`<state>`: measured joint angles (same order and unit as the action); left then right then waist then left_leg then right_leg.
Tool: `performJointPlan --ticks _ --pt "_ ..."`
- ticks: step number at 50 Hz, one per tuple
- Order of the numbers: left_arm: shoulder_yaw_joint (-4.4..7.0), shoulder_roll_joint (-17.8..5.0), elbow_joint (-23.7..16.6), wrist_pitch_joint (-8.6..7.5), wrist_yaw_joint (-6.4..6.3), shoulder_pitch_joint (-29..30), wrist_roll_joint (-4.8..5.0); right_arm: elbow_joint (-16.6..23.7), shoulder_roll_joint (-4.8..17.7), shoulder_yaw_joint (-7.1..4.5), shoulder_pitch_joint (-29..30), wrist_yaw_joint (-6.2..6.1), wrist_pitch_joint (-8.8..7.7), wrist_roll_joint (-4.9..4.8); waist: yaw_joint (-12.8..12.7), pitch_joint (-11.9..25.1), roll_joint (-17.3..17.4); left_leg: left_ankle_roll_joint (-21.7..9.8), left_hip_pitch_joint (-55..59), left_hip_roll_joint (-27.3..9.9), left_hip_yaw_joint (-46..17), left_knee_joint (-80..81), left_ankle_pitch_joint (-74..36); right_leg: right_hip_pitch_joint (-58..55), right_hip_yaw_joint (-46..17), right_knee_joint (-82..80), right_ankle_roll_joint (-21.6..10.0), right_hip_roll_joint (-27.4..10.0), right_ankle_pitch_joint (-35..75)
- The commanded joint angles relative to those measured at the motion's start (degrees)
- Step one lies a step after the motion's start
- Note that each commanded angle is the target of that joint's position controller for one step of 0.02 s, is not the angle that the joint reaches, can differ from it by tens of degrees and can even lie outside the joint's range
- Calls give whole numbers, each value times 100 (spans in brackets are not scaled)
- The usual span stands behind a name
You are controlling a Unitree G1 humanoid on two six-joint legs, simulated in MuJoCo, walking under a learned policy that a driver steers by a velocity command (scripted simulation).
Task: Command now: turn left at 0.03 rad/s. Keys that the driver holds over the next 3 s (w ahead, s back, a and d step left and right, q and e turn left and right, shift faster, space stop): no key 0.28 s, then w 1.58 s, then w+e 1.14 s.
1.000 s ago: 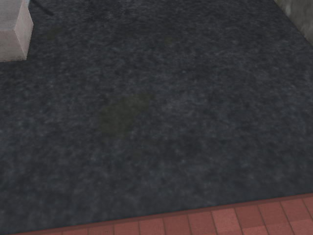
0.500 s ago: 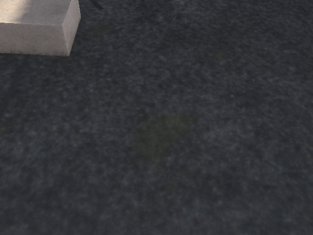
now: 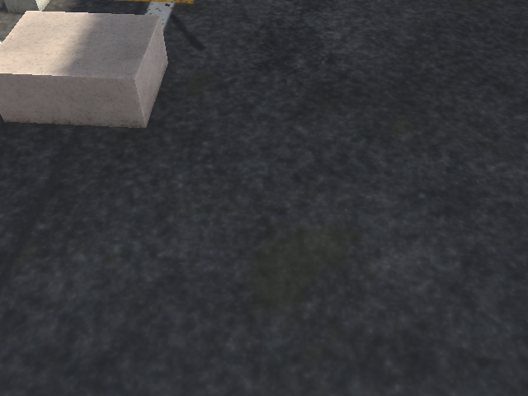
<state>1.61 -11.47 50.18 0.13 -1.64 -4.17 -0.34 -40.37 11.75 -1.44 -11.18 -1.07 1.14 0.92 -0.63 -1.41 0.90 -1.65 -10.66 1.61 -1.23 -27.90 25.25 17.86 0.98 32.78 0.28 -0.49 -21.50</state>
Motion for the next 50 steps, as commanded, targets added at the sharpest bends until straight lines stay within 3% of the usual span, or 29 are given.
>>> performJointPlan --ticks 1,14,15,16,18,19,21,23,25,27,28,29,30,31,32,33,34,35,37,41,43,48,50 --pt "133 -611 -199 -40 -42 247 4 289 465 -131 3 -30 -83 -6 -10 470 -4 -103 -170 -358 -380 479 -1327 -629 -354 -378 -163 -241 1237" --pt "164 -604 507 24 -124 311 26 -283 481 -138 -56 -92 -149 -22 -30 229 28 -80 -229 -413 -482 894 -643 -745 -339 -597 -108 -163 913" --pt "162 -557 615 32 -125 175 33 -387 478 -141 -190 -98 -141 -22 -4 348 87 -113 -157 -414 -523 1041 82 -762 -213 -518 -102 -66 497" --pt "191 -601 672 33 -127 125 54 -470 659 -205 -348 -112 -118 -56 67 229 278 -245 -145 -529 -765 1277 1022 -498 27 -205 -77 135 -69" --pt "240 -729 565 -67 -94 386 76 -581 1032 -332 -597 -140 -118 -109 254 -275 860 -772 90 -1316 -1872 1889 2355 675 333 546 -45 225 -414" --pt "255 -778 491 -150 -52 510 109 -622 1074 -357 -630 -158 -164 -129 304 -466 970 -1004 86 -1702 -2324 2099 2353 998 179 919 -125 8 -361" --pt "323 -849 478 -276 53 472 221 -732 1022 -369 -677 -160 -300 -112 280 -528 820 -1183 603 -1979 -2497 2104 1572 1716 -62 1580 -291 -304 -735" --pt "332 -773 490 -357 158 361 274 -759 996 -379 -584 -130 -368 -201 199 -387 534 -1110 930 -1851 -2121 2006 978 1813 -42 1422 -372 -413 -802" --pt "293 -610 528 -391 215 227 230 -782 1037 -389 -428 -84 -375 -235 78 -241 507 -1001 590 -1545 -1558 1887 587 1056 264 874 -319 -279 -572" --pt "304 -532 850 -380 219 -681 181 -759 999 -370 -87 -31 -347 -256 -421 -124 487 -877 -650 -1151 -922 1415 646 -802 793 98 -212 97 200" --pt "395 -691 1096 -355 188 -1349 160 -751 881 -322 -77 -8 -365 -203 -692 62 349 -777 -1267 -913 -708 868 264 -1847 849 -10 -193 321 291" --pt "496 -966 1241 -365 156 -2082 170 -678 617 -223 143 13 -417 -148 -1065 286 -137 -479 -2061 -531 -224 -627 -546 -2872 -142 -403 -402 -234 -121" --pt "614 -1741 1212 -399 147 -2665 145 -379 216 -98 83 45 -491 -159 -1013 808 -1949 4 -3158 205 213 -2797 627 -3575 -3090 -1566 -1311 -1883 -1190" --pt "465 -1393 1143 -479 184 -2292 156 -380 459 -170 25 59 -548 -374 -745 547 -1477 -42 -3900 185 -521 -3867 950 -3316 -4431 -2373 -1756 -2383 -2134" --pt "365 -1146 995 -552 194 -1738 121 -230 797 -240 430 58 -593 -513 -517 -151 -873 -226 -4329 -187 -572 -4253 456 -2609 -4148 -2612 -1625 -2451 -2552" --pt "282 -1003 827 -619 214 -1269 48 -257 905 -261 534 42 -607 -447 -298 -395 -392 -316 -4185 -532 -437 -4279 -200 -2123 -3453 -2568 -1403 -2207 -1900" --pt "216 -934 766 -662 247 -1074 6 -349 845 -268 431 47 -621 -323 -141 -474 -266 -299 -4001 -723 -456 -4057 -773 -1809 -2759 -2594 -1264 -1921 -1069" --pt "168 -824 766 -678 255 -1059 -11 -426 831 -294 256 73 -604 -235 -8 -407 -428 -242 -3606 -843 -397 -3763 -1153 -1618 -2077 -2627 -1084 -1597 -494" --pt "106 -660 862 -669 230 -1436 6 -549 706 -299 204 140 -558 -199 -24 -288 -543 -103 -3350 -797 -76 -3524 -1635 -1638 -1233 -2695 -964 -1210 427" --pt "57 -779 881 -645 117 -1830 -23 -225 421 -213 1214 186 -540 -199 -220 -418 -375 134 -3379 -707 240 -2258 -2499 -1499 -529 -2823 -976 -977 1689" --pt "61 -865 867 -641 73 -1993 -9 -101 323 -159 1710 225 -548 -232 -362 -490 -503 196 -3064 -605 375 -1528 -2881 -1438 -403 -2994 -967 -988 1820" --pt "120 -941 930 -551 47 -2300 79 37 419 -151 2326 388 -602 -281 -396 -737 -521 3 -3056 -572 298 -500 -2871 -2361 -221 -2854 -997 -1376 2332" --pt "158 -945 903 -484 56 -2331 85 46 515 -171 2407 462 -651 -266 -317 -689 -514 -181 -2844 -403 474 -232 -2452 -2739 -26 -2463 -937 -1397 3497"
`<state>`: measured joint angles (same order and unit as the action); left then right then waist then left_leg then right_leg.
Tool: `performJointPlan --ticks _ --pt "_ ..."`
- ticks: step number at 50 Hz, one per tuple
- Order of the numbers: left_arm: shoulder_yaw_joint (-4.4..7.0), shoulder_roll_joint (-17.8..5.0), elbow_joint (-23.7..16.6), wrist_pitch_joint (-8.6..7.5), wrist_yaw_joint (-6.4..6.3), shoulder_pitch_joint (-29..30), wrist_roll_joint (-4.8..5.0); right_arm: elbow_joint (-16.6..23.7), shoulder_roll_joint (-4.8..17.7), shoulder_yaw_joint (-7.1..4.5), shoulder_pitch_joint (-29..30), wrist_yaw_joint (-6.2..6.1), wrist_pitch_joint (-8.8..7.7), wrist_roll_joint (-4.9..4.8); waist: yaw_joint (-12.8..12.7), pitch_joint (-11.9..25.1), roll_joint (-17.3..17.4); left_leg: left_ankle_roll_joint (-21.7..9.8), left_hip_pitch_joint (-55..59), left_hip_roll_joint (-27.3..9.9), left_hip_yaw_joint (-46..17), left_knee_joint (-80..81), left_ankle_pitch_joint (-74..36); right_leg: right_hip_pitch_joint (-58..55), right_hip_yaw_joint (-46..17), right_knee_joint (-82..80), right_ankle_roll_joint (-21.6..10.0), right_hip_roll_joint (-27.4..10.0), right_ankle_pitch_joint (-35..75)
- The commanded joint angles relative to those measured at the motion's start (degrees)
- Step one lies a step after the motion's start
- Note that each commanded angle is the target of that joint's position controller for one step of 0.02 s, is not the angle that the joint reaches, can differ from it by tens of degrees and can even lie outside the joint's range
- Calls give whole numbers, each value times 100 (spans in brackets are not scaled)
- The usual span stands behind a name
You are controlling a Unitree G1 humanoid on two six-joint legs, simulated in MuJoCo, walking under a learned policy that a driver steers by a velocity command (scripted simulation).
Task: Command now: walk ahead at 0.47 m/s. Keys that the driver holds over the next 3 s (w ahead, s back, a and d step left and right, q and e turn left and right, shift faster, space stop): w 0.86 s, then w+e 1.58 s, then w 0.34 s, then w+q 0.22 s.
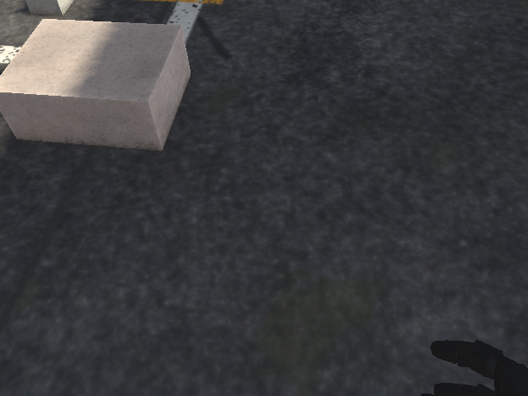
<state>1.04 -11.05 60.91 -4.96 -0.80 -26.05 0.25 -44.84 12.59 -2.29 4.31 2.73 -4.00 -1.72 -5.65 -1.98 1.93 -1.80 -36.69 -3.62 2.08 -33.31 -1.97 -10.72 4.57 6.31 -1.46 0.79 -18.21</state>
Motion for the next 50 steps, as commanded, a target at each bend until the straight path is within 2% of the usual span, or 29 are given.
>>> performJointPlan --ticks 1,2,3,4,5,6,7,8,9,11,13,16,19,22,25,27,28,29,30,31,32,33,34,35,36,38,41,45,50 --pt "254 -1086 -183 57 -26 -178 15 493 495 -116 776 98 -158 11 285 -479 -773 -275 145 284 254 400 489 25 -376 539 -714 -1573 4187" --pt "300 -1205 -196 96 -33 -169 3 425 642 -185 461 86 -159 13 502 -192 -989 -394 674 448 322 431 678 -72 -394 1024 -658 -1613 5233" --pt "328 -1266 -228 160 -42 -50 -29 190 873 -307 -369 53 -158 -11 965 324 -1106 -577 1668 627 431 552 612 9 -275 1967 -560 -1522 6083" --pt "314 -1235 -326 182 -46 73 -62 -164 1158 -449 -1505 -21 -129 -15 1464 993 -1086 -802 3414 451 193 399 407 933 -202 3229 -400 -1333 5852" --pt "210 -855 -533 144 -19 -14 -122 -436 1595 -560 -2657 -119 -88 127 1615 1973 -108 -1303 5690 -901 -1606 181 924 2933 -96 5301 -191 -752 3336" --pt "15 -202 -519 -42 52 -465 38 -531 1548 -504 -2745 -102 -96 160 1211 2856 1357 -2116 6683 -2061 -4505 1298 1907 4473 -759 7144 53 314 -1169" --pt "190 -824 -664 -219 82 146 212 -530 1116 -384 -2326 -106 -104 125 1320 2163 932 -1791 6064 -1733 -4138 1660 2065 5048 -1365 7660 -96 -30 -1109" --pt "246 -1063 -858 -300 84 696 343 -465 836 -312 -1851 -127 -138 115 1184 1337 677 -1553 5162 -1522 -3048 1734 1639 5228 -1162 7605 -199 -330 -719" --pt "246 -1007 -914 -317 33 919 288 -451 712 -259 -1433 -93 -211 135 906 864 -3 -1386 4178 -1317 -2387 1924 1018 5005 -1019 7178 -213 -649 -256" --pt "307 -876 -909 -174 -9 812 139 -517 466 -179 -1158 -56 -303 229 514 519 14 -1266 3099 -996 -1678 2250 556 4405 -1018 6652 -197 -959 102" --pt "266 -621 -960 -41 0 754 109 -655 552 -184 -1248 -61 -331 177 368 286 92 -1344 2592 -953 -1414 2566 522 4326 -950 6246 -118 -1076 97" --pt "253 -689 -1263 25 -3 1424 19 -782 835 -232 -1491 -183 -330 178 421 -91 -7 -1360 2340 -868 -998 2827 231 4811 -811 5266 123 -1165 813" --pt "191 -614 -1445 -18 61 2098 -6 -829 960 -246 -1730 -263 -286 139 634 -181 0 -1104 2289 -538 -454 2814 34 4541 -556 3738 166 -949 2030" --pt "148 -623 -1591 -34 131 2725 58 -994 1107 -276 -2210 -281 -255 63 901 -218 25 -1008 2712 -631 -400 2736 281 4348 -393 2920 170 -710 2462" --pt "174 -778 -1772 -52 226 3026 83 -1135 1138 -303 -2454 -301 -152 32 900 -265 74 -895 3565 -1015 -527 2372 179 4607 -529 2506 -32 -662 2041" --pt "237 -945 -1777 -80 278 2831 86 -1131 1217 -333 -2386 -324 -65 49 692 -106 175 -760 3927 -1147 -551 1964 -508 4276 -466 2370 -200 -536 1557" --pt "316 -1080 -1668 -90 281 2389 81 -1102 1248 -337 -2261 -332 -22 58 412 166 237 -663 3968 -1049 -431 1412 -1416 3659 -300 2284 -310 -354 1403" --pt "464 -1315 -1362 -80 250 1435 73 -1076 1123 -289 -2221 -336 23 93 -14 721 167 -524 3720 -749 -211 301 -2019 2457 -145 2271 -468 -165 1387" --pt "600 -1751 -1127 -61 193 360 20 -942 877 -178 -2338 -342 35 200 -310 1601 -471 -324 2622 -386 78 -1542 -715 715 -1184 2433 -796 -1083 1464" --pt "669 -2166 -990 -40 230 73 -22 -922 52 47 -3114 -261 -102 163 158 2274 -2089 37 279 747 -83 -3540 3036 -1142 -4095 1605 -1782 -2309 180" --pt "514 -1560 -1045 -57 250 115 12 -1002 686 -77 -2796 -233 -236 14 -67 2253 -1511 -65 -424 559 -909 -4302 3489 -1142 -4732 1033 -1698 -2262 -622" --pt "437 -1298 -1142 -92 232 621 21 -826 1016 -165 -2192 -219 -316 -120 -26 1400 -1167 -186 -826 256 -837 -4415 2998 -441 -3845 984 -1421 -2096 -392" --pt "385 -1159 -1254 -113 226 1099 -11 -747 1006 -155 -1864 -264 -340 -92 149 975 -661 -214 -643 -73 -684 -4189 2418 397 -3132 891 -1293 -1905 272" --pt "345 -1006 -1281 -134 239 1396 -62 -736 967 -188 -1706 -307 -314 20 314 645 -463 -198 -377 -278 -647 -3816 2057 1128 -2610 753 -1218 -1706 910" --pt "304 -876 -1273 -158 250 1509 -121 -752 901 -208 -1808 -315 -243 56 513 588 -573 -198 5 -434 -705 -3576 1826 1539 -2260 606 -1145 -1548 1250" --pt "301 -853 -1180 -190 264 1410 -85 -787 683 -187 -1926 -320 -111 66 641 499 -580 -151 232 -500 -666 -3189 1685 1831 -1888 334 -1179 -1427 1539" --pt "363 -1082 -1030 -195 177 1113 -53 -626 623 -178 -1459 -333 -26 135 603 208 -420 18 -241 -559 -602 -2393 1116 1857 -1516 79 -1230 -1424 1939" --pt "356 -1095 -877 -118 78 726 8 -376 537 -158 -668 -294 -67 174 401 11 -445 162 -315 -401 -459 -1000 -61 1776 -1094 15 -1043 -1161 2085" --pt "385 -1153 -675 -27 28 211 73 -112 500 -102 234 -192 -171 106 126 -208 -507 223 -86 -65 -359 182 -357 1395 -1190 268 -985 -1184 1885"
Over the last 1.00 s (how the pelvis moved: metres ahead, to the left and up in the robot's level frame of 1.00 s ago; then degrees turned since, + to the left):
0.23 -0.04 0.01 -1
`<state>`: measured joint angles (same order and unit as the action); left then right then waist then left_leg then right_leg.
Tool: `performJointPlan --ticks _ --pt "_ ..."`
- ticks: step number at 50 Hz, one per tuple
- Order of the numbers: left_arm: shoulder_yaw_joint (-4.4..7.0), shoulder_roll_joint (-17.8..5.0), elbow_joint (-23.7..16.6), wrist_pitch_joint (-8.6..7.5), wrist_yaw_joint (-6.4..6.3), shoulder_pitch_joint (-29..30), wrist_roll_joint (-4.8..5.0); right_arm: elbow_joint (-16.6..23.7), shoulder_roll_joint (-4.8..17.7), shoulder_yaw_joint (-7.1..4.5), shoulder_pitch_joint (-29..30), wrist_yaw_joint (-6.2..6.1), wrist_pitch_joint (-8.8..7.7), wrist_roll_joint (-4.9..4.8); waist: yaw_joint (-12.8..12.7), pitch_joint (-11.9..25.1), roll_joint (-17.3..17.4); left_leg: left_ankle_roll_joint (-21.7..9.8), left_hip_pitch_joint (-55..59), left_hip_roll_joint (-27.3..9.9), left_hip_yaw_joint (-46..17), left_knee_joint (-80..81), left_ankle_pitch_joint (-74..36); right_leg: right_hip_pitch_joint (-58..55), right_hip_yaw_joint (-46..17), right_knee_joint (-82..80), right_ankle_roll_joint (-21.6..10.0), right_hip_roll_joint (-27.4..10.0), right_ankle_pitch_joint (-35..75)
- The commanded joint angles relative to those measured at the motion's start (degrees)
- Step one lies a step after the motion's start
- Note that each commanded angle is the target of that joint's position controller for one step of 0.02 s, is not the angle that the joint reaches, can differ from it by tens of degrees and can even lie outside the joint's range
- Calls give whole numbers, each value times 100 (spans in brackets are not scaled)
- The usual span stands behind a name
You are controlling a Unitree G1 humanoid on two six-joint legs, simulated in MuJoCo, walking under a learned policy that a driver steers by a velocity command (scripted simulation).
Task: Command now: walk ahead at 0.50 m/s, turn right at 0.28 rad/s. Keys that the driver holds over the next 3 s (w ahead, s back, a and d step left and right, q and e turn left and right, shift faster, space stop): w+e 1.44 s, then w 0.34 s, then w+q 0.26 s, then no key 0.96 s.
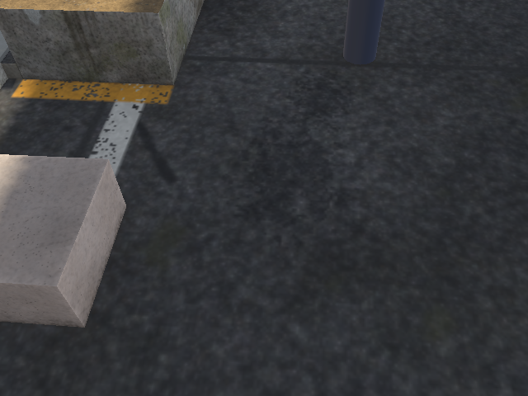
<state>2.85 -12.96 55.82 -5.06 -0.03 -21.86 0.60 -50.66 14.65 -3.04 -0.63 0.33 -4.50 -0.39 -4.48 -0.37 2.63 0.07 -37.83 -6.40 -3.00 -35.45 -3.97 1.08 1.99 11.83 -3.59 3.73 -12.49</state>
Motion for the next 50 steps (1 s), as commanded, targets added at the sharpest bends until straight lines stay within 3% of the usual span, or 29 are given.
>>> performJointPlan --ticks 1,5,6,7,8,9,10,11,12,13,14,16,18,24,27,29,31,32,33,34,35,36,37,38,39,40,42,45,50 --pt "215 -961 -135 12 -59 -276 46 529 310 -20 863 82 -151 -41 -14 -400 -602 18 28 248 129 537 -61 71 -1008 -151 -771 -1541 1339" --pt "306 -1090 -156 123 -128 -153 63 539 618 -112 569 157 -275 -69 327 -203 -853 -157 915 419 112 926 578 -162 -1340 505 -620 -1743 1895" --pt "301 -1070 -209 143 -128 -30 60 389 775 -202 13 133 -296 -59 633 101 -870 -278 1722 535 230 1062 682 -58 -1245 1051 -513 -1562 2564" --pt "238 -900 -317 146 -116 73 12 138 1061 -334 -970 85 -318 -5 1050 809 -772 -511 3215 293 56 818 594 514 -1044 2187 -341 -1218 2583" --pt "133 -596 -544 144 -119 87 -127 17 1514 -440 -2004 22 -293 58 1334 1804 91 -803 4931 -889 -1202 656 712 1692 -651 4048 -108 -653 730" --pt "8 -56 -647 29 -88 -699 79 -44 1655 -450 -2023 56 -231 88 839 2399 1854 -1620 6305 -1933 -3730 1483 1896 3692 -646 5678 142 -15 -2246" --pt "158 -744 -549 -6 -106 -400 209 70 985 -287 -1750 53 -221 35 977 1800 1073 -1407 5814 -1678 -3537 1766 2589 4216 -1072 6301 124 -414 -2090" --pt "237 -970 -674 -7 -114 79 238 122 662 -200 -1398 32 -222 -2 969 1032 662 -1128 5005 -1493 -2528 1855 2476 4406 -932 6311 78 -651 -1513" --pt "247 -884 -697 20 -142 259 205 144 570 -161 -1052 40 -227 30 781 641 200 -1013 4184 -1280 -1912 2029 1944 4121 -838 6159 101 -904 -1018" --pt "286 -808 -732 59 -149 357 134 123 447 -137 -834 45 -227 68 649 347 195 -969 3602 -1087 -1418 2218 1576 3928 -839 5893 113 -1058 -718" --pt "298 -682 -760 126 -123 262 133 90 416 -126 -734 37 -236 127 488 255 371 -935 3227 -981 -1024 2389 1365 3634 -860 5756 114 -1201 -529" --pt "282 -482 -878 250 -93 314 152 17 455 -163 -711 18 -264 115 398 100 336 -1022 2912 -943 -520 2659 982 3577 -780 5558 150 -1300 -390" --pt "286 -475 -1053 324 -88 550 111 -44 611 -219 -777 -30 -285 114 382 -31 153 -1101 2887 -982 -147 2796 587 3843 -802 5243 213 -1336 -27" --pt "186 -391 -1445 271 118 1538 62 -89 914 -298 -1044 -141 -188 82 668 -281 -43 -947 3190 -818 973 2865 125 3791 -344 3407 236 -1192 1380" --pt "144 -404 -1707 283 231 2046 61 -141 1069 -345 -1358 -150 -86 6 837 -438 -64 -871 3732 -978 1194 2702 9 3864 -102 2862 133 -1094 1215" --pt "162 -491 -1863 301 294 2177 66 -160 1171 -384 -1449 -149 3 -57 799 -453 6 -771 4123 -1103 1317 2402 -528 3811 48 2647 -7 -975 780" --pt "261 -694 -1912 334 317 1907 60 -107 1335 -434 -1352 -162 82 -107 534 -166 206 -650 4316 -1119 1504 1647 -2313 3160 367 2574 -226 -616 182" --pt "367 -870 -1814 347 311 1386 76 -81 1396 -452 -1285 -167 134 -130 211 144 244 -577 4280 -1046 1612 835 -3120 2459 532 2457 -379 -352 23" --pt "550 -1164 -1560 356 263 446 95 -46 1338 -422 -1210 -172 169 -143 -294 613 114 -396 3826 -816 1772 -405 -3131 1119 586 2063 -591 -59 372" --pt "763 -1730 -1352 413 131 -439 106 74 1030 -308 -1322 -171 133 33 -555 1133 -660 -97 2297 -539 1806 -2292 -1109 -641 -726 1946 -941 -787 404" --pt "780 -2264 -1447 332 135 -125 122 425 211 -56 -1753 -78 -61 184 236 1661 -1947 188 -148 684 944 -4070 3796 -2230 -4083 1149 -2011 -2080 -679" --pt "614 -1714 -1598 246 182 -325 52 502 742 -135 -1031 1 -298 -87 -254 1989 -1139 47 -792 641 -144 -4554 3770 -2352 -4826 396 -1995 -2305 -1087" --pt "522 -1422 -1555 159 199 -90 8 641 925 -190 -604 33 -406 -263 -229 1179 -894 -117 -1220 401 -103 -4401 3181 -1825 -4025 355 -1722 -2180 -574" --pt "463 -1239 -1618 119 189 287 33 584 861 -169 -631 -8 -449 -166 41 811 -425 -181 -909 137 -139 -3912 2676 -984 -3326 408 -1521 -1933 -7" --pt "401 -1054 -1698 117 172 696 21 496 901 -215 -723 -49 -422 -26 292 531 -332 -139 -438 -42 -149 -3403 2385 -179 -2734 375 -1359 -1690 569" --pt "349 -944 -1796 110 144 901 -47 472 940 -251 -863 -42 -339 -2 478 459 -467 -104 -27 -152 -202 -3143 2189 317 -2455 259 -1300 -1547 931" --pt "352 -1002 -1814 81 90 894 -25 519 831 -256 -887 -41 -193 60 578 375 -442 63 214 -111 -116 -2674 1980 767 -2181 97 -1325 -1412 1412" --pt "408 -1208 -1738 67 -34 577 14 742 645 -199 -326 -72 -118 139 454 146 -421 303 31 63 -35 -1605 1121 1006 -1816 12 -1258 -1221 1682" --pt "422 -1211 -1608 122 -96 188 52 1059 482 -102 559 28 -182 49 101 -53 -733 292 545 466 22 193 -244 1207 -1666 129 -878 -943 935"
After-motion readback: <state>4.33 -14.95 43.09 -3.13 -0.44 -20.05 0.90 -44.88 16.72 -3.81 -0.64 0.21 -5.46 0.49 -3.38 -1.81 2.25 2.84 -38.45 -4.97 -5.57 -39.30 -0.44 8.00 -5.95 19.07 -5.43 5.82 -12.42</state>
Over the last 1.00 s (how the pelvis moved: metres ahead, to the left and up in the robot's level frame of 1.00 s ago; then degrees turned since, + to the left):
0.59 -0.03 0.01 -2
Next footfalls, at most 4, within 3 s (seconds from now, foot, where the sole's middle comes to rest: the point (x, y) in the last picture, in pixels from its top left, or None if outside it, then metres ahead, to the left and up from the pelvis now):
0.14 left None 0.28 0.15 -0.78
0.68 right None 0.48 -0.18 -0.78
1.18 left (363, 279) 0.84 -0.16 -0.78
1.68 right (506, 295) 0.81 -0.55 -0.78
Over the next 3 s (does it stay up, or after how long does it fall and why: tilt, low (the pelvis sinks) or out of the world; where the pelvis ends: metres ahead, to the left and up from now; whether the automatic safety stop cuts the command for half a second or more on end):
stays up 1.09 -0.69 -0.01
